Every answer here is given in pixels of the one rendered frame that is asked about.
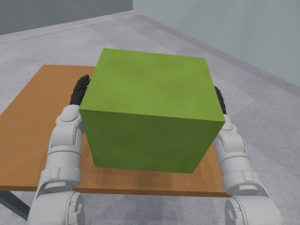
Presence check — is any right robot forearm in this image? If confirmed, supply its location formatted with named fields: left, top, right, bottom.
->
left=213, top=114, right=284, bottom=225

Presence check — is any table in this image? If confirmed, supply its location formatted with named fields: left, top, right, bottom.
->
left=0, top=65, right=232, bottom=220

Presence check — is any robot right hand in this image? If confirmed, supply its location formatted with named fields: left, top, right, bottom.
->
left=214, top=86, right=227, bottom=114

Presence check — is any robot left hand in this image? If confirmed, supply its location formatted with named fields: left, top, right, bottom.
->
left=69, top=74, right=91, bottom=106

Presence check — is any robot left upper arm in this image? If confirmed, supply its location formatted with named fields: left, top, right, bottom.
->
left=28, top=190, right=85, bottom=225

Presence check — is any left robot forearm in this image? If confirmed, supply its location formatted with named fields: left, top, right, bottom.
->
left=27, top=104, right=85, bottom=225

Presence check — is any carton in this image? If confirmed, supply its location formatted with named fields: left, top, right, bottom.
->
left=79, top=48, right=226, bottom=174

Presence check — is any robot right upper arm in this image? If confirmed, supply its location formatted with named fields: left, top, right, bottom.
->
left=224, top=195, right=283, bottom=225

